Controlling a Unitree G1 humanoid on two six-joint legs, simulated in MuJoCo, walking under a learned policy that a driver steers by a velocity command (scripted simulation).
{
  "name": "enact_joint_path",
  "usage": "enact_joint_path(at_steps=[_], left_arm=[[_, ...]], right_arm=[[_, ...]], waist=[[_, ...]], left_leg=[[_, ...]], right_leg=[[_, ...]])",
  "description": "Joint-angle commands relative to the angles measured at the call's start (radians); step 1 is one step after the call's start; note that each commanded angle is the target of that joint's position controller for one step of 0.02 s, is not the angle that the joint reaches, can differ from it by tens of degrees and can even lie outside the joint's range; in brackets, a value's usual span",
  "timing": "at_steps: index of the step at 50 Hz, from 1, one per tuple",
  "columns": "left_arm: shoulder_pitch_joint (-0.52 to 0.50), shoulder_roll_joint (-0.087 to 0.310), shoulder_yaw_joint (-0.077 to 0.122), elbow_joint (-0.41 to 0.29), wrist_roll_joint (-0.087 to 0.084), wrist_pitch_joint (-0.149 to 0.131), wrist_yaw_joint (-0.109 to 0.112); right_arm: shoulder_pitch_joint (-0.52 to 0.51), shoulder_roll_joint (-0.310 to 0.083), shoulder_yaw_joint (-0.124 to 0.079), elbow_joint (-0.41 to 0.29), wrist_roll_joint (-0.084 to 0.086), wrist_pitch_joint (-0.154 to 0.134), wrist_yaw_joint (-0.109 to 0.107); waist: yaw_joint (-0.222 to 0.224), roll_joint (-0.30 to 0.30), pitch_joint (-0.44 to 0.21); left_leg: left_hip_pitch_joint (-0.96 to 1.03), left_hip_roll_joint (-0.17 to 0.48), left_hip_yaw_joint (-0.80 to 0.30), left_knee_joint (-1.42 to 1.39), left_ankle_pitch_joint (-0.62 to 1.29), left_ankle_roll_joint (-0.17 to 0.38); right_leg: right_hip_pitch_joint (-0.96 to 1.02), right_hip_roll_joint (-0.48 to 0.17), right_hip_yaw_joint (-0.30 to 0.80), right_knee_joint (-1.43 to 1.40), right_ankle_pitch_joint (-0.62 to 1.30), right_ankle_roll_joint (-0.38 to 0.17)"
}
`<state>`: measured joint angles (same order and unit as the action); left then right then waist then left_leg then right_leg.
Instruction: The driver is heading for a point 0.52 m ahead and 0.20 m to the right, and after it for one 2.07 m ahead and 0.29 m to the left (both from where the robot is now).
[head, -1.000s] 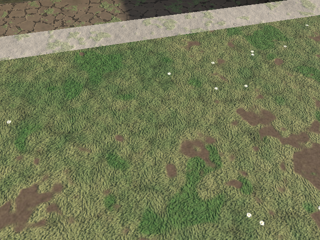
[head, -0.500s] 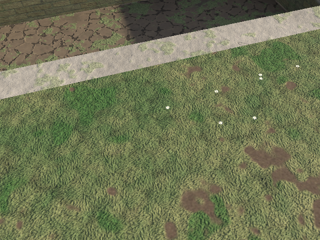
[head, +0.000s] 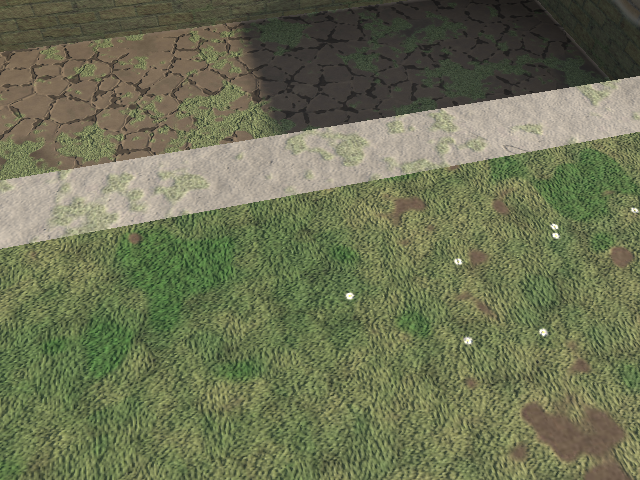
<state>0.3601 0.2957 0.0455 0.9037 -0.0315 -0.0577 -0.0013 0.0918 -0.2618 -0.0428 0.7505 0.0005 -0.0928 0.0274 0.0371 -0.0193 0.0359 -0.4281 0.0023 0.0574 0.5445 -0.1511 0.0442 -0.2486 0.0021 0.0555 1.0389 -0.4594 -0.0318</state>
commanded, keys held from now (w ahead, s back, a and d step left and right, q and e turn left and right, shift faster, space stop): w+e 0.58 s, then q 0.42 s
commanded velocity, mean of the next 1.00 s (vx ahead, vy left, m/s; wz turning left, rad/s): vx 0.39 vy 0.00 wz -0.24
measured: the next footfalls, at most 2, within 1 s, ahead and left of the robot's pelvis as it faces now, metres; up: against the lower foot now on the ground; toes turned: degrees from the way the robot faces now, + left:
right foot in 0.46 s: +0.38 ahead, -0.17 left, +0.00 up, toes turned -17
left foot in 0.92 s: +0.67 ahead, -0.07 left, +0.00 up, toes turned -16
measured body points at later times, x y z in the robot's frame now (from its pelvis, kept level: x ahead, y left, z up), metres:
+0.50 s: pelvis +0.27 -0.06 -0.01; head +0.30 -0.08 +0.43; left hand +0.51 +0.15 -0.10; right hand +0.23 -0.35 -0.15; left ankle +0.10 +0.10 -0.68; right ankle +0.35 -0.16 -0.73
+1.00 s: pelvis +0.49 -0.11 +0.00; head +0.53 -0.11 +0.44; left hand +0.69 +0.12 -0.12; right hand +0.57 -0.41 -0.11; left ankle +0.63 -0.06 -0.73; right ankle +0.35 -0.17 -0.67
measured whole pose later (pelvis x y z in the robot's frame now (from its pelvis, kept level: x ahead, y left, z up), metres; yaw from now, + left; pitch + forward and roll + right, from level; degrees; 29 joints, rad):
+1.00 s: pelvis +0.49 -0.11 +0.00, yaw -14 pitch +2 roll -1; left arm 0.16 0.28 0.05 0.78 0.01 -0.01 0.03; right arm 0.15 -0.29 -0.06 0.77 -0.01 -0.07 0.04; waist 0.00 0.00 0.05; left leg -0.48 -0.04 0.00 0.54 -0.10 0.06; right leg -0.30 0.09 0.02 1.01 -0.54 0.00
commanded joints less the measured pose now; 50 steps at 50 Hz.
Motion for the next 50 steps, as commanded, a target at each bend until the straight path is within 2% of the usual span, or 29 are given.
enact_joint_path(at_steps=[1,3,6,8,12,17,18,20,21,22,23,24,25,26,27,28,29,30,33,35,37,40,43,45,46,47,48,49,50], left_arm=[[-0.082,0.126,0.031,-0.106,-0.008,-0.029,0.004],[-0.031,0.092,0.037,-0.085,-0.002,0.000,0.007],[-0.043,0.053,0.036,-0.095,0.001,0.028,0.011],[-0.088,0.049,0.037,-0.115,0.006,0.029,0.010],[-0.207,0.023,0.026,-0.154,0.012,0.017,-0.016],[-0.340,0.017,0.018,-0.231,0.012,0.018,-0.046],[-0.345,0.023,0.021,-0.244,0.012,0.019,-0.052],[-0.304,0.053,0.036,-0.254,0.012,0.024,-0.058],[-0.230,0.080,0.052,-0.244,0.010,0.028,-0.057],[-0.091,0.122,0.079,-0.212,0.007,0.030,-0.051],[0.079,0.198,0.116,-0.167,0.005,0.038,-0.032],[0.070,0.315,0.134,-0.164,-0.006,0.034,-0.019],[0.092,0.253,0.110,-0.202,0.006,0.017,-0.026],[0.057,0.190,0.092,-0.197,0.017,0.002,-0.029],[-0.001,0.161,0.083,-0.202,0.014,-0.007,-0.028],[-0.075,0.126,0.072,-0.216,0.013,-0.009,-0.027],[-0.119,0.100,0.062,-0.234,0.024,-0.010,-0.022],[-0.150,0.088,0.055,-0.247,0.033,-0.010,-0.017],[-0.142,0.107,0.054,-0.225,0.039,-0.016,-0.001],[-0.141,0.107,0.050,-0.208,0.038,-0.011,0.010],[-0.115,0.106,0.046,-0.188,0.042,-0.007,0.016],[-0.107,0.109,0.041,-0.154,0.052,-0.004,0.017],[-0.139,0.123,0.047,-0.136,0.044,0.011,0.024],[-0.168,0.127,0.051,-0.139,0.029,0.031,0.040],[-0.167,0.122,0.050,-0.144,0.027,0.040,0.049],[-0.133,0.113,0.044,-0.169,0.049,0.039,0.053],[-0.043,0.034,0.021,-0.186,0.069,0.035,0.042],[-0.053,0.080,0.022,-0.172,0.049,0.033,0.027],[-0.122,0.106,0.030,-0.187,0.023,0.040,0.023]], right_arm=[[0.159,-0.113,-0.035,0.008,-0.003,-0.004,-0.010],[0.103,-0.085,-0.030,0.014,-0.014,-0.020,-0.008],[0.099,-0.109,-0.041,0.040,-0.019,-0.035,-0.012],[0.114,-0.121,-0.047,0.056,-0.022,-0.034,-0.021],[0.132,-0.149,-0.052,0.073,-0.014,-0.022,-0.038],[0.210,-0.182,-0.068,0.112,0.009,0.014,-0.044],[0.209,-0.190,-0.071,0.114,0.014,0.022,-0.045],[0.184,-0.217,-0.080,0.106,0.021,0.037,-0.050],[0.171,-0.229,-0.084,0.100,0.024,0.045,-0.053],[0.150,-0.230,-0.082,0.094,0.028,0.052,-0.055],[0.155,-0.206,-0.071,0.082,0.016,0.048,-0.058],[0.252,-0.047,-0.022,0.028,-0.028,0.023,-0.041],[0.181,-0.096,-0.021,0.015,0.007,-0.023,-0.026],[0.068,-0.156,-0.037,-0.016,0.048,-0.048,-0.016],[0.048,-0.147,-0.033,-0.023,0.043,-0.061,-0.019],[0.049,-0.151,-0.038,-0.009,0.015,-0.062,-0.027],[0.068,-0.163,-0.047,-0.003,0.001,-0.052,-0.029],[0.096,-0.162,-0.049,0.009,0.001,-0.036,-0.027],[0.126,-0.108,-0.037,0.028,-0.010,-0.003,-0.029],[0.086,-0.077,-0.022,0.022,-0.008,0.002,-0.026],[0.030,-0.071,-0.015,0.016,0.000,-0.002,-0.017],[-0.003,-0.090,-0.018,0.007,0.010,-0.002,-0.003],[-0.014,-0.133,-0.033,-0.015,0.003,0.000,0.013],[0.060,-0.156,-0.047,-0.009,-0.007,-0.001,0.024],[0.147,-0.184,-0.063,0.009,-0.009,-0.003,0.023],[0.206,-0.257,-0.081,0.001,-0.016,-0.002,0.014],[0.204,-0.296,-0.082,-0.018,-0.026,0.009,0.006],[0.212,-0.217,-0.064,-0.030,-0.018,0.019,0.002],[0.148,-0.193,-0.061,-0.057,-0.006,0.028,-0.004]], waist=[[-0.096,0.107,-0.087],[-0.043,0.142,-0.051],[-0.023,0.105,-0.015],[-0.032,0.087,0.002],[-0.072,0.066,0.029],[-0.114,0.051,0.071],[-0.106,0.057,0.068],[-0.062,0.091,0.016],[-0.015,0.105,-0.033],[0.067,0.092,-0.105],[0.142,0.022,-0.196],[0.023,-0.261,-0.259],[0.073,-0.156,-0.411],[0.097,-0.092,-0.275],[0.057,-0.028,-0.185],[0.012,0.014,-0.122],[-0.024,-0.003,-0.103],[-0.047,-0.011,-0.088],[-0.066,-0.006,-0.072],[-0.052,-0.033,-0.066],[-0.012,-0.047,-0.079],[0.009,-0.048,-0.077],[-0.002,-0.057,-0.052],[-0.047,-0.054,-0.070],[-0.085,-0.023,-0.112],[-0.083,0.115,-0.201],[-0.021,0.312,-0.300],[-0.064,0.217,-0.403],[-0.071,0.150,-0.312]], left_leg=[[0.432,0.305,-0.383,-0.316,-0.106,0.158],[0.298,0.253,-0.250,-0.380,-0.015,0.133],[0.253,0.251,-0.125,-0.424,0.119,0.146],[0.279,0.247,-0.061,-0.433,0.167,0.145],[0.319,0.228,0.058,-0.445,0.199,0.120],[0.500,0.288,0.109,-0.384,0.287,0.109],[0.530,0.297,0.120,-0.352,0.358,0.100],[0.561,0.298,0.149,-0.230,0.675,0.077],[0.556,0.289,0.161,-0.111,0.819,0.065],[0.498,0.257,0.185,0.079,0.850,0.038],[0.289,0.213,0.188,0.360,0.629,-0.007],[-0.185,0.014,0.134,0.726,-0.320,-0.077],[-0.320,-0.045,-0.121,0.865,-0.463,-0.068],[-0.409,0.012,-0.150,0.856,-0.368,-0.038],[-0.387,0.058,-0.146,0.771,-0.277,-0.021],[-0.320,0.091,-0.143,0.678,-0.224,-0.026],[-0.242,0.113,-0.150,0.622,-0.185,-0.033],[-0.195,0.123,-0.138,0.595,-0.168,-0.047],[-0.131,0.113,-0.083,0.463,-0.088,-0.094],[-0.090,0.101,-0.059,0.301,0.059,-0.096],[-0.045,0.077,-0.045,0.158,0.239,-0.084],[-0.023,0.059,-0.064,0.062,0.319,-0.062],[-0.085,0.041,-0.071,0.036,0.159,-0.026],[-0.036,0.007,-0.038,-0.015,0.091,0.002],[0.079,-0.010,-0.043,-0.083,0.212,0.030],[0.272,0.118,-0.239,-0.074,0.614,0.106],[0.552,0.346,-0.592,-0.078,0.881,0.318],[0.585,0.354,-0.680,-0.136,0.642,0.347],[0.503,0.312,-0.600,-0.157,0.448,0.308]], right_leg=[[-0.461,-0.103,0.048,0.175,0.100,-0.008],[-0.347,-0.138,0.056,0.120,0.179,0.004],[-0.377,-0.143,0.061,0.072,0.263,0.024],[-0.428,-0.140,0.070,-0.019,0.357,0.034],[-0.406,-0.126,-0.006,-0.256,0.527,0.030],[-0.465,-0.110,-0.068,-0.391,0.457,-0.010],[-0.456,-0.098,-0.084,-0.402,0.414,-0.024],[-0.351,-0.040,-0.141,-0.405,0.313,-0.061],[-0.247,0.000,-0.169,-0.401,0.267,-0.085],[-0.054,0.046,-0.182,-0.456,0.300,-0.118],[0.248,0.014,-0.068,-0.497,0.324,-0.166],[0.593,-0.250,0.471,-0.561,0.213,-0.347],[0.678,-0.343,0.793,-0.733,0.064,-0.420],[0.601,-0.319,0.659,-0.764,0.129,-0.356],[0.462,-0.276,0.529,-0.757,0.216,-0.316],[0.317,-0.234,0.425,-0.762,0.328,-0.286],[0.219,-0.206,0.362,-0.781,0.418,-0.275],[0.159,-0.199,0.310,-0.793,0.550,-0.268],[0.053,-0.170,0.127,-0.793,0.941,-0.247],[0.021,-0.118,0.018,-0.794,0.978,-0.201],[0.044,-0.101,-0.030,-0.796,0.926,-0.166],[0.109,-0.143,-0.034,-0.789,0.839,-0.154],[0.208,-0.194,-0.023,-0.699,0.870,-0.147],[0.238,-0.192,-0.029,-0.557,0.966,-0.121],[0.216,-0.146,-0.057,-0.411,0.967,-0.082],[0.083,-0.051,-0.104,-0.151,0.706,-0.016],[-0.257,0.136,-0.087,0.189,-0.143,0.063],[-0.323,0.109,0.062,0.298,-0.208,0.059],[-0.378,0.066,0.076,0.328,-0.146,0.057]])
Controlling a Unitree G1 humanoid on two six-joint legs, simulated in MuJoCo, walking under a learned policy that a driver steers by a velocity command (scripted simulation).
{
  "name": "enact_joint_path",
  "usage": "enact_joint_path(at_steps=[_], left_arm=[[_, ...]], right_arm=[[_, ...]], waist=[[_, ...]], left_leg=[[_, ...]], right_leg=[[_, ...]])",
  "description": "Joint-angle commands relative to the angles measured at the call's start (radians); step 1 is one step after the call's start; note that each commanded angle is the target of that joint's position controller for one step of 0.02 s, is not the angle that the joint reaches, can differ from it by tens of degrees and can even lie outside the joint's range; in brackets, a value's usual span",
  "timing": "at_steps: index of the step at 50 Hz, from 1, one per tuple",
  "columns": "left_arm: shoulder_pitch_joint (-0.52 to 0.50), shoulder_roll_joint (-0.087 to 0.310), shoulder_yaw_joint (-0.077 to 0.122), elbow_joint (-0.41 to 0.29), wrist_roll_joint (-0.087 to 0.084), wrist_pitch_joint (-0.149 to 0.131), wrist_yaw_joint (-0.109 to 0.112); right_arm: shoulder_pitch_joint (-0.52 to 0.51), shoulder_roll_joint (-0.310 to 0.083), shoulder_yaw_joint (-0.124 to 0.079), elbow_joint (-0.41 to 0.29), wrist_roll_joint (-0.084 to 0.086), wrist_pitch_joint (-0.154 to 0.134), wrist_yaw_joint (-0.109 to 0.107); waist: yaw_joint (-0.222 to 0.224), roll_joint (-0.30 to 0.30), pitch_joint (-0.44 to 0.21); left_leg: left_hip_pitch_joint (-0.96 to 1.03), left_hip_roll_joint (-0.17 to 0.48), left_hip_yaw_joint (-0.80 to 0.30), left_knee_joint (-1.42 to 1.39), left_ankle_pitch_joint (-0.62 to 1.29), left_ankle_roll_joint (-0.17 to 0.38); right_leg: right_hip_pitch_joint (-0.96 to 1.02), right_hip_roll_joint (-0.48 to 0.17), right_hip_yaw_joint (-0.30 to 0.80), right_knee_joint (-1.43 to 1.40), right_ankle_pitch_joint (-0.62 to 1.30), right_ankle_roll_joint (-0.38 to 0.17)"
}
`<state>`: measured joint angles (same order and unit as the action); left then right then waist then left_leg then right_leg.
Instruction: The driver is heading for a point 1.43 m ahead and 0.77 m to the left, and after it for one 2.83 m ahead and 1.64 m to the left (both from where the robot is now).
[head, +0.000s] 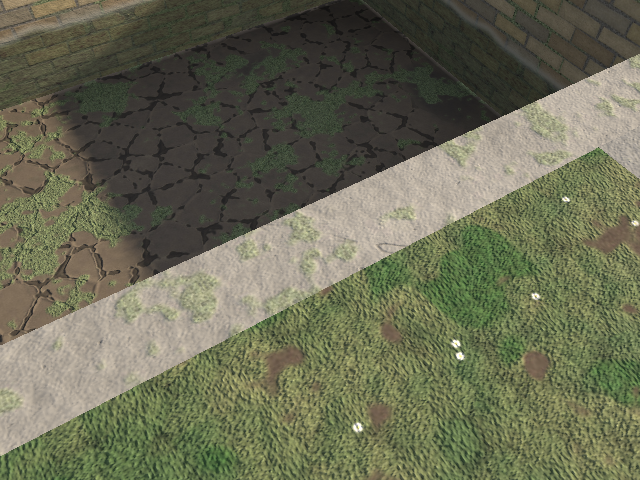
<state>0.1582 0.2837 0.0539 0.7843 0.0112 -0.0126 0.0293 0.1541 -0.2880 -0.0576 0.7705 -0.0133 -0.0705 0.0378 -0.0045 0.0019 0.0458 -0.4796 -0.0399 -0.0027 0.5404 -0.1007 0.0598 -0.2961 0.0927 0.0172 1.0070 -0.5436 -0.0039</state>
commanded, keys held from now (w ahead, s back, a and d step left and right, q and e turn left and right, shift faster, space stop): q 0.98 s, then no key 0.02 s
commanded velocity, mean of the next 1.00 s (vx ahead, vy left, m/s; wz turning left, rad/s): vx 0.02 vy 0.00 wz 0.55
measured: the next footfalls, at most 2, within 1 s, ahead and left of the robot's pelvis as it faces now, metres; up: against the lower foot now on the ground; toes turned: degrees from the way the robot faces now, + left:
right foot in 0.34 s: +0.14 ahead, -0.15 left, +0.00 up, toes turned +17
left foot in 0.76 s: +0.04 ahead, +0.10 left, +0.00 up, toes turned +34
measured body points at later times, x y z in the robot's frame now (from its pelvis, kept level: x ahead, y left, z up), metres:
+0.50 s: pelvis +0.06 -0.05 +0.02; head +0.10 -0.07 +0.47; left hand +0.09 +0.26 -0.07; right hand +0.29 -0.29 -0.09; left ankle +0.02 +0.08 -0.64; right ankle +0.11 -0.16 -0.72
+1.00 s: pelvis +0.04 -0.01 +0.02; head +0.06 +0.03 +0.47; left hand +0.00 +0.32 -0.09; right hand +0.34 -0.16 -0.06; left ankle +0.00 +0.08 -0.72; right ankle +0.13 -0.14 -0.65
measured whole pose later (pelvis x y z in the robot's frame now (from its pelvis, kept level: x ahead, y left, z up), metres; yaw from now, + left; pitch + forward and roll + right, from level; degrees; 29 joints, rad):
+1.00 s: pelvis +0.04 -0.01 +0.02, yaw +35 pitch +3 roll -2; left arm 0.12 0.32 0.09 0.72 0.01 0.01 0.04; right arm 0.18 -0.30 -0.07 0.62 0.01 0.03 -0.02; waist 0.00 -0.03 0.05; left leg -0.29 -0.05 -0.10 0.45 -0.20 0.05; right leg -0.53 0.00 0.05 1.00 -0.38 0.09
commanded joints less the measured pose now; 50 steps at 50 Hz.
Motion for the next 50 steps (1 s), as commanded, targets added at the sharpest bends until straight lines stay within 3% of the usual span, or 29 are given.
enact_joint_path(at_steps=[1,2,4,6,9,13,16,17,18,19,20,21,22,23,26,28,31,34,37,38,39,40,41,42,43,44,46,50], left_arm=[[0.037,0.119,0.024,-0.072,-0.018,0.005,-0.004],[0.008,0.122,0.029,-0.078,-0.009,0.017,0.004],[0.009,0.098,0.027,-0.086,-0.007,0.030,0.011],[0.030,0.073,0.021,-0.075,-0.008,0.024,0.016],[0.028,0.078,0.022,-0.069,-0.009,0.018,0.016],[0.014,0.088,0.029,-0.076,-0.015,0.003,0.005],[0.079,0.101,0.041,-0.056,-0.016,-0.015,-0.007],[0.111,0.165,0.057,-0.057,0.000,-0.016,-0.002],[0.092,0.251,0.077,-0.056,0.030,-0.005,0.002],[0.031,0.205,0.066,-0.093,0.052,-0.010,0.003],[-0.025,0.152,0.050,-0.119,0.042,-0.013,0.010],[-0.064,0.127,0.044,-0.128,0.022,-0.013,0.014],[-0.072,0.115,0.039,-0.130,0.004,-0.012,0.017],[-0.062,0.111,0.035,-0.127,-0.001,-0.009,0.020],[0.007,0.127,0.040,-0.115,0.006,0.007,0.028],[0.039,0.151,0.050,-0.108,0.005,0.015,0.030],[0.021,0.189,0.067,-0.115,-0.002,0.021,0.020],[0.013,0.203,0.075,-0.112,-0.016,0.020,0.005],[-0.006,0.191,0.075,-0.100,-0.044,0.015,-0.001],[0.051,0.155,0.066,-0.076,-0.036,0.010,-0.006],[0.051,0.085,0.043,-0.109,0.020,0.007,-0.013],[-0.036,0.095,0.042,-0.156,0.022,0.002,-0.006],[-0.085,0.140,0.055,-0.159,0.003,0.004,-0.001],[-0.088,0.145,0.060,-0.155,-0.010,0.007,0.003],[-0.069,0.142,0.063,-0.136,-0.005,0.011,0.012],[-0.056,0.151,0.067,-0.133,0.002,0.015,0.017],[-0.028,0.133,0.064,-0.127,-0.001,0.012,0.012],[-0.045,0.098,0.048,-0.129,-0.007,0.009,0.005]], right_arm=[[0.045,-0.142,-0.039,-0.089,0.021,0.021,-0.023],[0.018,-0.131,-0.034,-0.099,0.026,0.034,-0.032],[-0.013,-0.140,-0.038,-0.112,0.011,0.056,-0.042],[0.002,-0.162,-0.051,-0.122,0.005,0.067,-0.054],[0.000,-0.183,-0.064,-0.137,0.018,0.077,-0.065],[-0.009,-0.177,-0.066,-0.152,0.021,0.097,-0.070],[-0.018,-0.161,-0.062,-0.162,0.033,0.114,-0.075],[0.007,-0.123,-0.051,-0.166,0.030,0.116,-0.075],[-0.012,-0.093,-0.046,-0.207,0.036,0.107,-0.070],[0.015,-0.159,-0.066,-0.192,0.015,0.092,-0.065],[0.049,-0.194,-0.083,-0.163,0.023,0.093,-0.061],[0.080,-0.182,-0.084,-0.135,0.026,0.105,-0.063],[0.092,-0.162,-0.081,-0.125,0.022,0.115,-0.067],[0.087,-0.135,-0.072,-0.127,0.024,0.122,-0.066],[-0.002,-0.100,-0.055,-0.180,0.041,0.123,-0.059],[-0.038,-0.090,-0.047,-0.207,0.038,0.121,-0.051],[-0.045,-0.083,-0.039,-0.227,0.035,0.122,-0.037],[-0.029,-0.103,-0.048,-0.233,0.036,0.131,-0.026],[0.051,-0.103,-0.060,-0.211,0.035,0.136,-0.018],[0.091,-0.141,-0.075,-0.201,0.033,0.135,-0.028],[0.129,-0.267,-0.104,-0.216,0.029,0.130,-0.046],[0.111,-0.286,-0.098,-0.239,-0.004,0.109,-0.039],[0.116,-0.239,-0.086,-0.231,-0.013,0.088,-0.031],[0.070,-0.212,-0.077,-0.221,-0.004,0.076,-0.035],[0.023,-0.188,-0.071,-0.224,0.014,0.076,-0.041],[-0.009,-0.174,-0.063,-0.227,0.028,0.080,-0.048],[-0.016,-0.172,-0.058,-0.229,0.021,0.087,-0.058],[-0.005,-0.184,-0.063,-0.222,0.022,0.094,-0.070]], waist=[[-0.021,0.040,-0.246],[-0.012,0.014,-0.184],[0.020,0.086,-0.130],[0.014,0.129,-0.155],[0.002,0.132,-0.195],[-0.009,0.156,-0.174],[0.030,0.151,-0.157],[0.026,0.053,-0.164],[-0.010,-0.256,-0.104],[-0.006,-0.261,-0.109],[-0.030,-0.174,-0.109],[-0.045,-0.123,-0.096],[-0.038,-0.113,-0.088],[-0.027,-0.112,-0.078],[0.028,-0.154,-0.072],[0.054,-0.172,-0.095],[0.057,-0.189,-0.114],[0.051,-0.201,-0.115],[-0.004,-0.171,-0.121],[-0.010,-0.079,-0.141],[0.008,0.231,-0.164],[-0.032,0.292,-0.183],[-0.067,0.178,-0.192],[-0.034,0.148,-0.151],[-0.012,0.107,-0.135],[0.004,0.119,-0.125],[0.020,0.131,-0.146],[0.004,0.135,-0.155]], left_leg=[[0.451,0.313,-0.475,-0.185,0.235,0.244],[0.338,0.291,-0.443,-0.218,0.116,0.216],[0.199,0.206,-0.381,-0.262,-0.017,0.171],[0.191,0.182,-0.361,-0.257,0.020,0.170],[0.187,0.176,-0.379,-0.247,-0.032,0.160],[0.187,0.167,-0.448,-0.239,-0.148,0.134],[0.136,0.112,-0.443,-0.173,-0.179,0.078],[0.045,0.053,-0.377,-0.048,-0.298,0.027],[-0.145,-0.110,-0.151,0.170,-0.440,-0.029],[-0.152,-0.062,-0.151,0.425,-0.490,-0.070],[-0.139,-0.045,-0.161,0.541,-0.434,-0.081],[-0.139,-0.038,-0.143,0.596,-0.382,-0.099],[-0.165,-0.029,-0.134,0.652,-0.334,-0.117],[-0.175,-0.022,-0.119,0.686,-0.313,-0.132],[-0.206,0.011,-0.057,0.572,-0.264,-0.164],[-0.179,0.041,-0.043,0.472,-0.278,-0.173],[-0.044,0.063,0.009,0.326,-0.300,-0.157],[0.048,0.052,0.054,0.195,-0.283,-0.126],[0.222,0.020,0.086,-0.087,-0.093,-0.050],[0.371,0.038,0.015,-0.169,0.060,-0.012],[0.570,0.297,-0.331,-0.156,0.475,0.092],[0.515,0.448,-0.516,-0.153,0.604,0.299],[0.486,0.402,-0.456,-0.176,0.504,0.303],[0.455,0.336,-0.376,-0.175,0.424,0.243],[0.432,0.287,-0.332,-0.172,0.355,0.193],[0.398,0.266,-0.313,-0.176,0.349,0.175],[0.361,0.235,-0.297,-0.180,0.352,0.175],[0.361,0.219,-0.320,-0.172,0.228,0.169]], right_leg=[[-0.343,-0.057,0.101,0.316,-0.002,0.031],[-0.325,-0.084,0.096,0.241,0.042,0.035],[-0.226,-0.082,0.068,0.040,0.088,0.042],[-0.169,-0.059,0.052,-0.085,0.103,0.061],[-0.110,-0.055,0.064,-0.201,0.189,0.075],[-0.075,-0.049,0.071,-0.331,0.218,0.063],[0.074,-0.066,0.052,-0.581,0.339,0.019],[0.165,-0.224,0.181,-0.663,0.317,-0.037],[0.155,-0.413,0.432,-0.745,0.383,-0.178],[0.103,-0.500,0.515,-0.754,0.471,-0.257],[0.090,-0.459,0.421,-0.726,0.521,-0.236],[0.094,-0.394,0.314,-0.701,0.542,-0.189],[0.122,-0.364,0.257,-0.684,0.560,-0.169],[0.127,-0.348,0.208,-0.678,0.612,-0.169],[0.214,-0.334,0.129,-0.679,0.663,-0.193],[0.271,-0.362,0.118,-0.670,0.690,-0.209],[0.233,-0.387,0.069,-0.665,0.727,-0.213],[0.218,-0.405,0.042,-0.641,0.740,-0.205],[0.165,-0.386,-0.020,-0.528,0.683,-0.131],[0.063,-0.342,-0.086,-0.412,0.558,-0.057],[-0.227,-0.223,-0.178,-0.102,0.092,0.048],[-0.392,-0.108,-0.057,0.110,-0.161,0.090],[-0.394,-0.128,0.027,0.202,-0.122,0.084],[-0.400,-0.141,0.045,0.204,-0.035,0.073],[-0.399,-0.149,0.053,0.168,0.036,0.073],[-0.375,-0.146,0.055,0.143,0.086,0.079],[-0.311,-0.116,0.044,0.120,0.152,0.091],[-0.253,-0.097,0.049,-0.098,0.194,0.098]])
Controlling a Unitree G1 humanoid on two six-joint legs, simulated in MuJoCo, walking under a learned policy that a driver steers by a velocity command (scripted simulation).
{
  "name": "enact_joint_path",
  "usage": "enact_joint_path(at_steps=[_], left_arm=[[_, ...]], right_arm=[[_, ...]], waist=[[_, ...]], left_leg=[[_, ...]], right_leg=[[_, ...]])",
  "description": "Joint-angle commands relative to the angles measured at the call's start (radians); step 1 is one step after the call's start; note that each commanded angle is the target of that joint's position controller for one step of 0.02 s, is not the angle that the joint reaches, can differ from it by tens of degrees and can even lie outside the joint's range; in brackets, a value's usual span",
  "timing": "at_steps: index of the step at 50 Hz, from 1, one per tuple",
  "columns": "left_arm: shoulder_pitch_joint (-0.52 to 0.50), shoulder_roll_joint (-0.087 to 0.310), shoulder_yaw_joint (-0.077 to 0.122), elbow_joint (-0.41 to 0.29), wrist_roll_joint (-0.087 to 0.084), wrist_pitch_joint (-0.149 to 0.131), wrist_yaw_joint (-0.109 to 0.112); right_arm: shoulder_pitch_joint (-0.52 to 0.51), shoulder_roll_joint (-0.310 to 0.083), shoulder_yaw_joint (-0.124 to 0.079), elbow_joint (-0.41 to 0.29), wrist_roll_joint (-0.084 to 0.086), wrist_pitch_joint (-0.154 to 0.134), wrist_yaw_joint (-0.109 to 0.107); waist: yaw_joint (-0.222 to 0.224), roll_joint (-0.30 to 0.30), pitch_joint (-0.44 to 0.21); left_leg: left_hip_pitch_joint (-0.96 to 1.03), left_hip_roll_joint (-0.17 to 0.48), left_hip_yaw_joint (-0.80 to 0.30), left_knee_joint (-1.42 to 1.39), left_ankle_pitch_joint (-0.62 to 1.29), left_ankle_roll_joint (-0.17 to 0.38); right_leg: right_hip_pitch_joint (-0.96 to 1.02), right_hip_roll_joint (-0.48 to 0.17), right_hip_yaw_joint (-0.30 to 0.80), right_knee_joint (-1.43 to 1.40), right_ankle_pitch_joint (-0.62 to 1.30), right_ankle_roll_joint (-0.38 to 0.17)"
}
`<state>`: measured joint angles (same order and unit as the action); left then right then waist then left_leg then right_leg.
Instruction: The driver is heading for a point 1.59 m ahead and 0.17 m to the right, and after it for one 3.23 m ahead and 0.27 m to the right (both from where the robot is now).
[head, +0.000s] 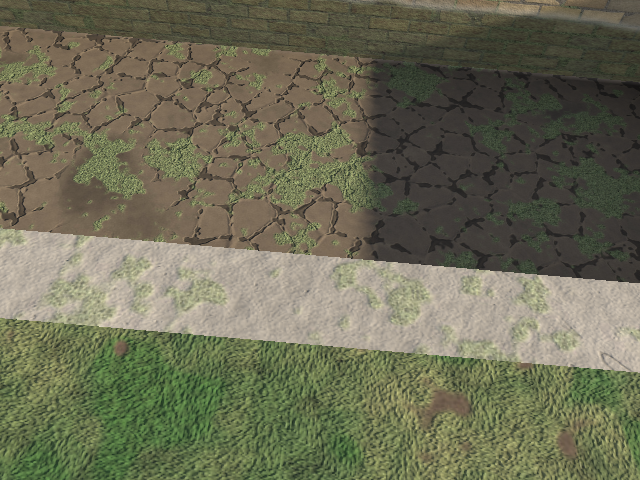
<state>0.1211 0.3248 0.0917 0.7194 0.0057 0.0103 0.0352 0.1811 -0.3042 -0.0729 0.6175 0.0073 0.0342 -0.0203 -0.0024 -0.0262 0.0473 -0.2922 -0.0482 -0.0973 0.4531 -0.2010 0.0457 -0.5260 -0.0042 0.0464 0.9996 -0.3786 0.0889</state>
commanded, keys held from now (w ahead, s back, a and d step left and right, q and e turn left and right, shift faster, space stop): no key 0.94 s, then w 0.06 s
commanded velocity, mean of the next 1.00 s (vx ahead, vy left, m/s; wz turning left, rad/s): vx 0.00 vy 0.00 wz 0.13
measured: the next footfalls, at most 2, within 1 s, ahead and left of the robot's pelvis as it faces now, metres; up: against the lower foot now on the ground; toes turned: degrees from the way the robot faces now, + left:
right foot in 0.20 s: +0.06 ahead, -0.14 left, +0.00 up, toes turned +6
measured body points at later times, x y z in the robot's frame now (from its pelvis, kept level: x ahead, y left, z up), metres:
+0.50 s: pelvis +0.01 -0.03 -0.01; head +0.02 -0.03 +0.44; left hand +0.14 +0.23 -0.11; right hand +0.16 -0.28 -0.12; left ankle +0.01 +0.10 -0.74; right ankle +0.02 -0.15 -0.74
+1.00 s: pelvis +0.02 -0.04 -0.01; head +0.02 -0.04 +0.44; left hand +0.11 +0.23 -0.13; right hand +0.14 -0.28 -0.14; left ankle +0.01 +0.10 -0.74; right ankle +0.02 -0.15 -0.74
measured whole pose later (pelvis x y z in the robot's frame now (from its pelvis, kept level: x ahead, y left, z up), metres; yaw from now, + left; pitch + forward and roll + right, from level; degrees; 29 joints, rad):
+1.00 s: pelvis +0.02 -0.04 -0.01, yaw +6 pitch -2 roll +0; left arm 0.22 0.23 0.01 0.80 0.01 -0.02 0.01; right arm 0.23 -0.23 -0.05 0.83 -0.01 0.02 -0.04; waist 0.00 0.00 0.03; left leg -0.22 -0.03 -0.12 0.54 -0.29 -0.02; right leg -0.20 0.02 0.00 0.53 -0.31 -0.02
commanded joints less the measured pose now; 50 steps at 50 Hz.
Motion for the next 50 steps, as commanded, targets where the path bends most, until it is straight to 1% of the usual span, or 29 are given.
enact_joint_path(at_steps=[1,4,6,7,8,9,10,11,12,13,14,15,16,17,19,20,21,23,26,33,39,47,48,49,50], left_arm=[[-0.008,0.055,0.007,-0.063,-0.003,-0.014,-0.005],[-0.014,0.060,0.005,-0.069,-0.009,-0.016,-0.016],[-0.012,0.064,0.005,-0.076,-0.012,-0.020,-0.024],[-0.001,0.060,0.004,-0.076,-0.013,-0.024,-0.029],[0.023,0.048,0.002,-0.070,-0.011,-0.030,-0.034],[0.045,0.039,-0.001,-0.065,-0.002,-0.036,-0.037],[0.056,0.078,0.003,-0.073,0.017,-0.040,-0.035],[0.021,0.153,0.013,-0.085,0.031,-0.039,-0.030],[-0.004,0.089,-0.007,-0.079,0.038,-0.041,-0.032],[-0.050,0.050,-0.021,-0.094,0.030,-0.045,-0.035],[-0.047,0.054,-0.020,-0.086,0.022,-0.046,-0.034],[-0.036,0.069,-0.017,-0.082,0.012,-0.048,-0.033],[-0.027,0.067,-0.020,-0.076,0.008,-0.051,-0.032],[0.002,0.059,-0.026,-0.072,0.013,-0.052,-0.032],[0.007,0.053,-0.031,-0.077,0.016,-0.050,-0.034],[0.008,0.050,-0.033,-0.079,0.015,-0.049,-0.034],[0.012,0.046,-0.035,-0.079,0.014,-0.049,-0.034],[0.022,0.041,-0.037,-0.079,0.010,-0.048,-0.032],[0.033,0.031,-0.041,-0.075,0.008,-0.045,-0.033],[0.043,0.018,-0.047,-0.056,0.007,-0.044,-0.036],[0.060,0.016,-0.049,-0.028,0.005,-0.047,-0.033],[0.083,0.016,-0.052,0.019,0.002,-0.051,-0.028],[0.099,0.013,-0.053,0.033,0.003,-0.049,-0.026],[0.105,0.027,-0.049,0.041,-0.001,-0.045,-0.024],[0.114,0.057,-0.039,0.046,-0.009,-0.041,-0.019]], right_arm=[[-0.036,-0.168,-0.047,-0.070,-0.001,-0.009,-0.013],[-0.035,-0.165,-0.041,-0.062,-0.008,-0.004,-0.004],[-0.038,-0.157,-0.034,-0.055,-0.008,-0.002,0.002],[-0.047,-0.150,-0.029,-0.052,-0.006,-0.001,0.004],[-0.064,-0.137,-0.022,-0.051,-0.001,0.000,0.004],[-0.061,-0.114,-0.012,-0.045,0.003,-0.002,0.003],[-0.020,-0.082,-0.002,-0.036,-0.009,-0.008,0.002],[0.047,-0.060,0.003,-0.032,-0.023,-0.017,0.003],[0.019,-0.085,-0.003,-0.035,-0.026,-0.020,-0.001],[0.010,-0.116,-0.013,-0.024,-0.025,-0.019,-0.004],[-0.012,-0.102,-0.012,-0.019,-0.025,-0.016,-0.005],[-0.026,-0.084,-0.009,-0.015,-0.028,-0.010,-0.005],[-0.026,-0.075,-0.006,-0.014,-0.030,-0.005,-0.002],[-0.035,-0.069,-0.002,-0.009,-0.029,-0.002,0.002],[-0.007,-0.071,-0.004,0.009,-0.023,-0.004,0.008],[-0.010,-0.068,-0.003,0.015,-0.021,-0.008,0.009],[-0.010,-0.067,-0.004,0.022,-0.023,-0.011,0.009],[-0.007,-0.061,-0.003,0.033,-0.024,-0.019,0.007],[0.004,-0.055,-0.002,0.049,-0.022,-0.026,0.004],[0.027,-0.049,0.001,0.077,-0.020,-0.027,-0.008],[0.036,-0.041,0.002,0.104,-0.018,-0.024,-0.017],[0.041,-0.032,0.002,0.156,-0.016,-0.020,-0.025],[0.057,-0.022,0.004,0.171,-0.016,-0.019,-0.026],[0.062,-0.021,0.003,0.181,-0.011,-0.017,-0.028],[0.063,-0.025,0.000,0.185,-0.006,-0.021,-0.028]], waist=[[-0.004,0.172,-0.158],[-0.023,0.191,-0.143],[-0.026,0.193,-0.130],[-0.017,0.189,-0.127],[0.006,0.180,-0.125],[0.027,0.162,-0.123],[0.011,0.091,-0.136],[-0.066,-0.114,-0.132],[-0.055,-0.194,-0.123],[-0.052,-0.162,-0.097],[-0.043,-0.150,-0.096],[-0.031,-0.150,-0.089],[-0.027,-0.144,-0.085],[-0.014,-0.116,-0.082],[-0.008,-0.057,-0.056],[-0.004,-0.034,-0.047],[0.000,-0.012,-0.046],[0.007,0.025,-0.056],[0.011,0.054,-0.068],[0.006,0.047,-0.063],[0.002,0.033,-0.057],[0.002,0.028,-0.044],[0.001,0.021,-0.064],[0.004,0.002,-0.046],[0.011,-0.035,-0.013]], left_leg=[[0.156,0.227,-0.231,-0.082,0.294,0.183],[0.093,0.230,-0.266,-0.076,0.231,0.185],[0.085,0.233,-0.301,-0.061,0.224,0.183],[0.081,0.228,-0.312,-0.048,0.225,0.175],[0.065,0.209,-0.308,-0.028,0.218,0.156],[0.035,0.180,-0.299,-0.014,0.172,0.118],[-0.016,0.132,-0.262,0.035,0.053,0.057],[-0.079,0.010,-0.120,0.145,-0.149,-0.007],[-0.033,0.010,-0.060,0.163,-0.252,-0.052],[0.005,0.032,-0.046,0.169,-0.222,-0.071],[0.015,0.033,-0.036,0.122,-0.143,-0.074],[0.037,0.039,-0.036,0.077,-0.073,-0.077],[0.065,0.053,-0.044,0.044,-0.011,-0.078],[0.101,0.056,-0.050,0.031,0.025,-0.069],[0.077,0.055,-0.054,0.028,0.018,-0.040],[0.065,0.058,-0.058,0.021,0.018,-0.032],[0.057,0.062,-0.064,0.010,0.023,-0.031],[0.054,0.068,-0.073,0.003,0.058,-0.035],[0.056,0.071,-0.079,0.003,0.079,-0.037],[0.074,0.073,-0.082,0.008,0.101,-0.038],[0.095,0.070,-0.076,0.012,0.121,-0.041],[0.113,0.065,-0.066,0.008,0.133,-0.051],[0.122,0.052,-0.050,0.008,0.054,-0.051],[0.095,0.025,-0.021,0.030,-0.081,-0.046],[0.031,-0.006,0.019,0.078,-0.234,-0.039]], right_leg=[[0.009,0.000,0.017,-0.132,0.032,0.004],[0.105,0.003,0.006,-0.223,0.017,-0.008],[0.144,0.004,0.001,-0.290,0.007,-0.022],[0.176,0.006,-0.004,-0.351,0.028,-0.032],[0.237,0.008,-0.014,-0.460,0.098,-0.045],[0.322,0.000,-0.011,-0.599,0.227,-0.064],[0.413,-0.095,0.074,-0.631,0.358,-0.095],[0.423,-0.235,0.227,-0.636,0.519,-0.187],[0.310,-0.308,0.312,-0.677,0.462,-0.302],[0.286,-0.276,0.279,-0.683,0.387,-0.302],[0.301,-0.220,0.233,-0.670,0.318,-0.257],[0.305,-0.182,0.194,-0.659,0.268,-0.219],[0.296,-0.166,0.174,-0.649,0.238,-0.192],[0.265,-0.137,0.146,-0.646,0.202,-0.165],[0.260,-0.093,0.088,-0.632,0.097,-0.131],[0.265,-0.083,0.075,-0.618,0.089,-0.126],[0.273,-0.076,0.065,-0.606,0.098,-0.126],[0.293,-0.067,0.049,-0.579,0.146,-0.128],[0.310,-0.055,0.033,-0.557,0.179,-0.126],[0.304,-0.043,0.021,-0.552,0.203,-0.120],[0.294,-0.040,0.019,-0.560,0.209,-0.117],[0.287,-0.039,0.023,-0.579,0.205,-0.120],[0.294,-0.034,0.021,-0.594,0.110,-0.124],[0.284,-0.031,0.032,-0.614,-0.043,-0.139],[0.276,-0.050,0.078,-0.645,-0.219,-0.171]])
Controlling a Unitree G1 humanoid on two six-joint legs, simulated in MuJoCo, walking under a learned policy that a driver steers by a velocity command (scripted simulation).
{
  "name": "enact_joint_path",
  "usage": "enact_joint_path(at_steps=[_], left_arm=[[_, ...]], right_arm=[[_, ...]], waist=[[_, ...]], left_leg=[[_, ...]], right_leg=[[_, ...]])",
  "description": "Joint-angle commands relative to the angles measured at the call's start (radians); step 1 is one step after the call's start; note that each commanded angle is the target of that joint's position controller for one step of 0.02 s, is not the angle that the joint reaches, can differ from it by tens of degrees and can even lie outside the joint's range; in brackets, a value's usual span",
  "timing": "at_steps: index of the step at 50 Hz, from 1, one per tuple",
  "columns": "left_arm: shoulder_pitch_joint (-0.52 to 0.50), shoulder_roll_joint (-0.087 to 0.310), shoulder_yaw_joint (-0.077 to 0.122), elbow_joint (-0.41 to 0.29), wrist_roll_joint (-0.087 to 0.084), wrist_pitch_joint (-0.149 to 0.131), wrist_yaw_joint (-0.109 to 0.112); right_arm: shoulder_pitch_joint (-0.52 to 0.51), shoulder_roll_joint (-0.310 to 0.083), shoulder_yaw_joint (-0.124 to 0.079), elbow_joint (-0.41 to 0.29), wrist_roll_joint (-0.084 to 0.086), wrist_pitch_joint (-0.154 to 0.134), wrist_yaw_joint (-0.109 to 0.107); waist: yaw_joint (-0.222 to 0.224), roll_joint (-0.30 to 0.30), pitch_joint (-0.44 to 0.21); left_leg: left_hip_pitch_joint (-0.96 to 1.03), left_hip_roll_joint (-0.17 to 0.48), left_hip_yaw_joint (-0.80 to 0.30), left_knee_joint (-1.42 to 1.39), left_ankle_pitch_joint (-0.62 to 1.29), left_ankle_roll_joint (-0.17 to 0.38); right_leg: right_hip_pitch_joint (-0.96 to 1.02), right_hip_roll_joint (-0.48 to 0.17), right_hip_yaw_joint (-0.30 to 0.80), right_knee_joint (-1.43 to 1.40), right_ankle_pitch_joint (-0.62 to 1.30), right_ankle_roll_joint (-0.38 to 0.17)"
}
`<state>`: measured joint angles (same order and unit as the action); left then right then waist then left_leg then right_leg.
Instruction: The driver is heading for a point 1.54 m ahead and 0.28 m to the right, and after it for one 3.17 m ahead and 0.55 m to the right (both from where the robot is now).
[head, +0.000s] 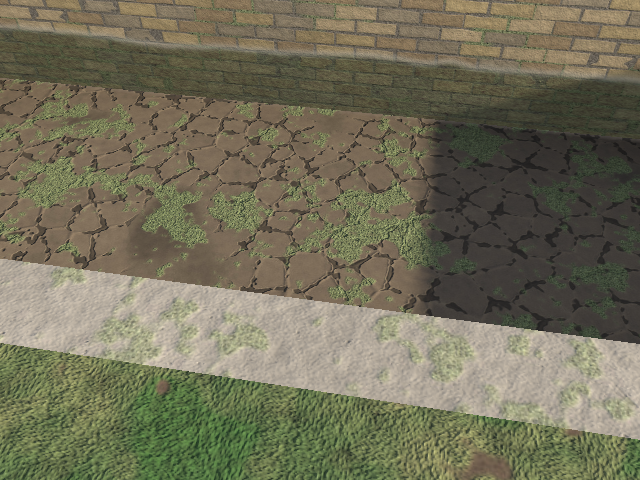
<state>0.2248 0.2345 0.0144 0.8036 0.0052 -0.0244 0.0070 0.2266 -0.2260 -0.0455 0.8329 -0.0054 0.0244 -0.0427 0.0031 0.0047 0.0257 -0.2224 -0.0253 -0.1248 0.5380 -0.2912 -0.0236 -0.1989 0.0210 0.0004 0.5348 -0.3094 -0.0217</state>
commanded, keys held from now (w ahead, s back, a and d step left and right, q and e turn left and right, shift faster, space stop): w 0.80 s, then no key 0.20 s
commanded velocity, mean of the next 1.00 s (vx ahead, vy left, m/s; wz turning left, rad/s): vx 0.37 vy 0.00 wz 0.00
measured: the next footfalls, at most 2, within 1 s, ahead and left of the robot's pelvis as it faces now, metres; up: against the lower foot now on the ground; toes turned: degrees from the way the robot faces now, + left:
right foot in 0.70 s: +0.45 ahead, -0.09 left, +0.00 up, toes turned -2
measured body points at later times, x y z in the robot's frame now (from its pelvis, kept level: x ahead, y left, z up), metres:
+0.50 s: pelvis +0.14 +0.04 +0.01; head +0.16 +0.06 +0.46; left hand +0.33 +0.29 -0.09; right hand +0.11 -0.21 -0.12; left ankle +0.05 +0.14 -0.73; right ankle +0.28 -0.12 -0.67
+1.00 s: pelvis +0.40 -0.02 +0.01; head +0.42 -0.02 +0.46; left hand +0.43 +0.23 -0.13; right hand +0.52 -0.28 -0.12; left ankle +0.51 +0.14 -0.68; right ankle +0.41 -0.09 -0.73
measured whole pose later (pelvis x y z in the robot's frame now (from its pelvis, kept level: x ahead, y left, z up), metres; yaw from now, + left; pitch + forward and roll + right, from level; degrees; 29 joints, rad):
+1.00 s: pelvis +0.40 -0.02 +0.01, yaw -1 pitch +0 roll -1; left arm 0.31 0.21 0.03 0.92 0.03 -0.06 -0.01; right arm 0.19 -0.26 -0.05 0.84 0.00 -0.04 -0.05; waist 0.04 0.04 0.04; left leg -0.59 0.09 -0.07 0.84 -0.15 0.00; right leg -0.20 0.09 -0.06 0.36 -0.17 -0.09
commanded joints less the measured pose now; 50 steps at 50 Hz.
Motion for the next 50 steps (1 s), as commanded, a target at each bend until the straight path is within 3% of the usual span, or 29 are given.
enact_joint_path(at_steps=[1,3,5,8,10,11,12,13,14,15,16,17,19,24,27,30,32,33,34,35,36,37,38,39,40,41,44,47,50], left_arm=[[0.038,0.168,0.044,-0.031,-0.014,-0.005,0.014],[0.088,0.215,0.058,-0.015,-0.021,-0.013,0.023],[0.091,0.219,0.063,-0.012,-0.016,-0.026,0.026],[0.010,0.216,0.063,-0.031,-0.042,-0.021,0.017],[0.005,0.189,0.057,-0.029,-0.039,-0.013,0.013],[-0.007,0.143,0.041,-0.035,-0.031,-0.017,0.010],[-0.032,0.058,0.014,-0.066,-0.006,-0.028,0.002],[-0.026,0.089,0.027,-0.105,-0.038,-0.047,0.005],[-0.023,0.156,0.044,-0.094,-0.057,-0.061,0.005],[-0.023,0.164,0.047,-0.085,-0.061,-0.070,-0.003],[-0.020,0.153,0.047,-0.071,-0.048,-0.076,-0.007],[-0.034,0.157,0.052,-0.072,-0.032,-0.079,-0.013],[-0.045,0.127,0.048,-0.069,-0.024,-0.075,-0.031],[-0.216,0.060,0.021,-0.131,-0.021,-0.068,-0.043],[-0.302,0.063,0.017,-0.157,-0.026,-0.073,-0.050],[-0.318,0.094,0.024,-0.176,-0.029,-0.081,-0.065],[-0.243,0.123,0.039,-0.156,-0.026,-0.079,-0.064],[-0.150,0.151,0.056,-0.130,-0.024,-0.079,-0.062],[0.018,0.183,0.078,-0.079,-0.020,-0.079,-0.054],[0.171,0.250,0.094,-0.046,-0.004,-0.075,-0.041],[0.226,0.303,0.100,-0.020,-0.003,-0.072,-0.049],[0.236,0.208,0.081,-0.011,-0.020,-0.064,-0.052],[0.131,0.163,0.068,-0.020,-0.024,-0.058,-0.045],[0.045,0.137,0.058,-0.033,-0.016,-0.059,-0.041],[0.004,0.110,0.050,-0.033,-0.003,-0.061,-0.039],[-0.027,0.087,0.042,-0.036,0.022,-0.066,-0.040],[-0.019,0.050,0.031,0.006,0.036,-0.083,-0.044],[0.003,0.094,0.039,0.042,0.031,-0.070,-0.020],[0.028,0.115,0.041,0.061,0.013,-0.034,-0.003]], right_arm=[[-0.003,-0.099,-0.027,-0.042,0.010,-0.022,-0.004],[-0.074,-0.087,-0.022,-0.078,0.026,-0.061,0.008],[-0.097,-0.100,-0.027,-0.086,0.034,-0.090,0.024],[-0.030,-0.090,-0.025,-0.046,0.033,-0.115,0.049],[0.117,-0.096,-0.039,0.033,0.024,-0.116,0.053],[0.202,-0.117,-0.049,0.055,0.027,-0.114,0.050],[0.317,-0.193,-0.063,0.064,0.025,-0.113,0.038],[0.340,-0.267,-0.074,0.062,0.014,-0.123,0.053],[0.251,-0.205,-0.054,0.040,0.014,-0.134,0.056],[0.197,-0.161,-0.040,0.024,0.013,-0.141,0.056],[0.159,-0.152,-0.032,0.012,0.009,-0.142,0.059],[0.141,-0.140,-0.025,0.008,0.008,-0.137,0.060],[0.166,-0.117,-0.013,0.018,0.004,-0.127,0.057],[0.230,-0.155,-0.013,0.046,0.011,-0.109,0.034],[0.270,-0.177,-0.017,0.067,0.019,-0.106,0.027],[0.272,-0.182,-0.021,0.084,0.026,-0.095,0.024],[0.250,-0.192,-0.023,0.082,0.024,-0.086,0.021],[0.228,-0.201,-0.026,0.075,0.019,-0.077,0.018],[0.210,-0.194,-0.022,0.069,0.017,-0.067,0.014],[0.247,-0.155,-0.005,0.051,0.000,-0.066,0.011],[0.452,0.006,0.035,0.069,-0.005,-0.089,0.024],[0.407,-0.094,0.009,0.079,0.023,-0.107,0.026],[0.259,-0.167,-0.016,0.032,0.049,-0.113,0.018],[0.170,-0.178,-0.019,-0.002,0.048,-0.116,0.005],[0.137,-0.166,-0.022,-0.009,0.029,-0.110,-0.006],[0.173,-0.144,-0.028,0.000,0.027,-0.099,-0.009],[0.241,-0.080,-0.024,0.040,0.011,-0.073,-0.015],[0.155,-0.044,-0.007,0.015,-0.004,-0.062,-0.017],[0.072,-0.049,0.000,0.005,0.003,-0.046,-0.005]], waist=[[0.019,-0.114,0.050],[0.041,-0.179,0.133],[0.045,-0.162,0.137],[-0.010,-0.127,0.070],[-0.069,-0.096,0.004],[-0.107,-0.046,-0.021],[-0.139,0.191,-0.071],[-0.120,0.310,-0.043],[-0.085,0.153,0.039],[-0.064,0.110,0.078],[-0.048,0.079,0.073],[-0.041,0.067,0.078],[-0.040,0.088,0.056],[-0.077,0.066,0.077],[-0.096,0.077,0.105],[-0.061,0.080,0.113],[-0.009,0.103,0.042],[0.043,0.115,-0.032],[0.122,0.108,-0.132],[0.158,0.000,-0.270],[0.064,-0.272,-0.467],[0.108,-0.194,-0.467],[0.100,-0.138,-0.243],[0.069,-0.040,-0.144],[0.035,-0.035,-0.083],[-0.007,-0.085,-0.062],[-0.053,-0.055,-0.048],[-0.049,-0.060,-0.060],[-0.019,-0.074,-0.088]], left_leg=[[-0.131,-0.040,0.079,0.058,-0.212,0.032],[-0.264,0.008,0.109,0.206,-0.161,0.040],[-0.339,0.063,0.079,0.267,-0.210,0.060],[-0.104,0.044,0.144,0.035,-0.078,0.080],[0.182,-0.024,0.200,-0.068,0.108,0.055],[0.294,0.026,0.118,-0.102,0.064,0.070],[0.402,0.253,-0.219,-0.243,-0.051,0.147],[0.409,0.406,-0.590,-0.370,-0.244,0.301],[0.357,0.412,-0.561,-0.380,-0.339,0.314],[0.337,0.368,-0.455,-0.383,-0.307,0.280],[0.321,0.326,-0.361,-0.392,-0.204,0.248],[0.310,0.296,-0.281,-0.398,-0.080,0.225],[0.282,0.244,-0.151,-0.407,0.137,0.205],[0.200,0.202,0.004,-0.431,0.335,0.209],[0.166,0.214,0.033,-0.445,0.316,0.208],[0.235,0.258,0.040,-0.401,0.394,0.192],[0.304,0.273,0.051,-0.283,0.652,0.174],[0.315,0.258,0.062,-0.157,0.839,0.161],[0.251,0.209,0.103,0.043,0.893,0.125],[0.029,0.148,0.124,0.353,0.611,0.092],[-0.313,-0.066,0.065,0.761,-0.255,0.023],[-0.411,-0.045,-0.067,0.887,-0.297,0.041],[-0.499,0.014,-0.024,0.900,-0.237,0.053],[-0.481,0.072,0.014,0.844,-0.137,0.064],[-0.445,0.102,0.024,0.787,-0.072,0.066],[-0.358,0.121,0.016,0.743,-0.032,0.067],[-0.207,0.116,0.039,0.616,-0.028,0.034],[-0.219,0.124,0.054,0.371,0.116,0.021],[-0.143,0.096,0.083,0.221,0.234,0.018]], right_leg=[[-0.046,-0.141,0.227,-0.243,-0.439,-0.109],[-0.046,-0.328,0.484,-0.376,-0.556,-0.220],[0.007,-0.367,0.512,-0.391,-0.428,-0.243],[-0.040,-0.259,0.298,-0.352,-0.202,-0.173],[-0.156,-0.173,0.176,-0.234,-0.124,-0.131],[-0.231,-0.128,0.117,-0.097,-0.085,-0.094],[-0.366,-0.031,0.002,0.269,-0.127,-0.019],[-0.560,0.039,0.044,0.485,-0.272,-0.011],[-0.644,-0.042,0.108,0.605,-0.222,-0.031],[-0.676,-0.079,0.112,0.623,-0.109,-0.052],[-0.664,-0.106,0.095,0.608,-0.027,-0.056],[-0.655,-0.127,0.087,0.566,0.036,-0.051],[-0.602,-0.137,0.046,0.514,0.121,-0.028],[-0.536,-0.102,-0.019,0.211,0.300,0.032],[-0.445,-0.066,-0.040,0.069,0.383,0.026],[-0.415,-0.056,-0.014,0.001,0.371,-0.012],[-0.324,-0.027,-0.023,0.003,0.301,-0.046],[-0.206,0.010,-0.054,0.013,0.275,-0.069],[0.008,0.021,-0.070,0.006,0.314,-0.097],[0.318,-0.166,0.137,0.034,0.415,-0.165],[0.651,-0.422,0.630,-0.068,0.290,-0.359],[0.594,-0.415,0.754,-0.201,0.098,-0.347],[0.424,-0.371,0.584,-0.219,0.063,-0.290],[0.247,-0.336,0.464,-0.247,0.080,-0.254],[0.115,-0.284,0.379,-0.280,0.116,-0.234],[0.018,-0.245,0.295,-0.298,0.257,-0.220],[-0.133,-0.213,0.122,-0.285,0.760,-0.247],[-0.098,-0.193,0.056,-0.241,0.903,-0.224],[-0.078,-0.181,0.038,-0.214,0.905,-0.186]])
